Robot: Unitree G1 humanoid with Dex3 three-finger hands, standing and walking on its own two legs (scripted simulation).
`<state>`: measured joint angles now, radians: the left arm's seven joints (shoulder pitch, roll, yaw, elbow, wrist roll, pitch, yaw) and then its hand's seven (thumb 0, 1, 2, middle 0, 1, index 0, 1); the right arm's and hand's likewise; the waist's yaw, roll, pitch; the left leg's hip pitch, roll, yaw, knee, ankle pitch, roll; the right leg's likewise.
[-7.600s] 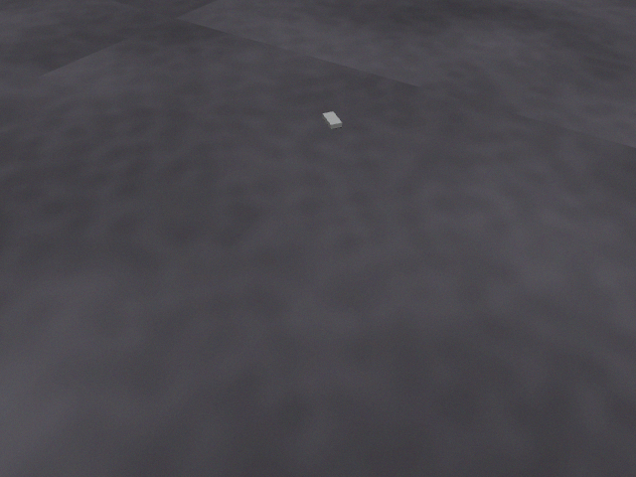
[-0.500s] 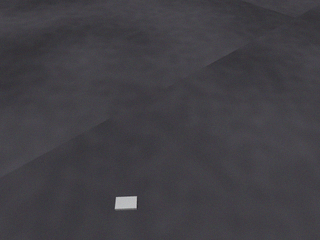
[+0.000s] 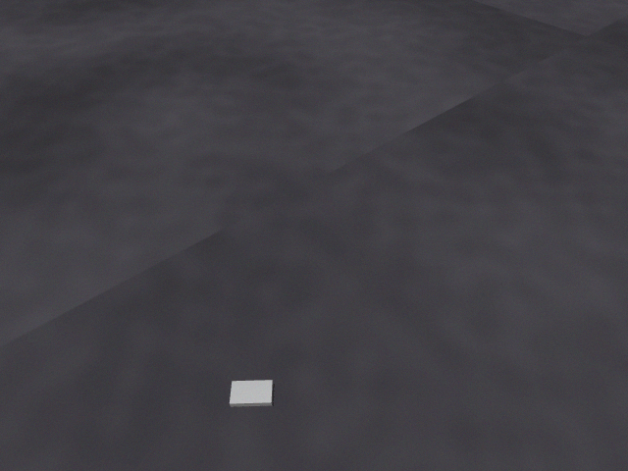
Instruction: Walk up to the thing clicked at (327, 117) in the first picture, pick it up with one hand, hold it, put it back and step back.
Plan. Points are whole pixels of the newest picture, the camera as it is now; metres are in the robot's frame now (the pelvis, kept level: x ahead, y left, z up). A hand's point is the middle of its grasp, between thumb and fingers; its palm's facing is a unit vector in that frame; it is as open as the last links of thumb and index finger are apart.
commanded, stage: stand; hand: left
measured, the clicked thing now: (251, 393) +0.49 +0.21 -0.77
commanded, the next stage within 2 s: none
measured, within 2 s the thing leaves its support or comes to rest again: neither
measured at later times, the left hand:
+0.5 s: hand out of the picture +0.07 +0.26 -0.16, palm faces -0.03 -0.94 -0.34, open 7.4 cm
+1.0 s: hand out of the picture +0.09 +0.26 -0.16, palm faces -0.03 -0.94 -0.35, open 7.4 cm
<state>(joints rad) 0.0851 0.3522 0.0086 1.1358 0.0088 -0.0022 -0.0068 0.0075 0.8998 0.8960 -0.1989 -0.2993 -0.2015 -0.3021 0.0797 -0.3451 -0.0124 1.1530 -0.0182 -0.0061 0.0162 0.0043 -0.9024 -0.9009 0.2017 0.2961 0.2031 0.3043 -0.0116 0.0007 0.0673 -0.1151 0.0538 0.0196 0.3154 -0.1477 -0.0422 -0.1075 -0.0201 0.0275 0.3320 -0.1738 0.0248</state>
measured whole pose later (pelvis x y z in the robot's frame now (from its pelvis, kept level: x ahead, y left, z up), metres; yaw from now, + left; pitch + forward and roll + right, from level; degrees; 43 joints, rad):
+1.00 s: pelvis +0.01 +0.00 +0.00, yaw +0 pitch -2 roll +0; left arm 0.10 0.36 0.00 1.12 0.01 0.00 -0.01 0.01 0.90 0.90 -0.20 -0.30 -0.20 -0.30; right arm 0.09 -0.35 -0.01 1.14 -0.01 -0.01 0.01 0.00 -0.90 -0.90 0.20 0.30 0.20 0.30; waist -0.01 0.00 0.06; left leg -0.12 0.05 0.01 0.33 -0.17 -0.04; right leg -0.10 -0.03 0.02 0.34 -0.20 0.03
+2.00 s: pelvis +0.01 +0.00 +0.00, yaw +1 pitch -2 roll +0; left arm 0.12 0.36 0.00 1.11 0.01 0.00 0.00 0.01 0.90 0.90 -0.20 -0.30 -0.20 -0.30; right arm 0.11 -0.34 -0.01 1.13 -0.02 0.00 0.01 0.00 -0.90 -0.90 0.20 0.30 0.20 0.30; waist -0.01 -0.01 0.06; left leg -0.12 0.04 0.01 0.33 -0.17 -0.04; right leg -0.10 -0.03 0.02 0.33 -0.19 0.03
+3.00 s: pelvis +0.02 +0.01 +0.00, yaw +1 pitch -2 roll +0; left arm 0.13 0.36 0.00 1.11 0.01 0.00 0.00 0.01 0.90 0.90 -0.20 -0.30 -0.20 -0.30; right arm 0.11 -0.35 -0.01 1.13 -0.01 -0.01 0.01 0.00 -0.90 -0.90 0.20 0.30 0.20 0.30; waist -0.01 -0.01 0.06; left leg -0.12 0.04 0.01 0.34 -0.18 -0.03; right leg -0.10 -0.03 0.02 0.33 -0.20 0.03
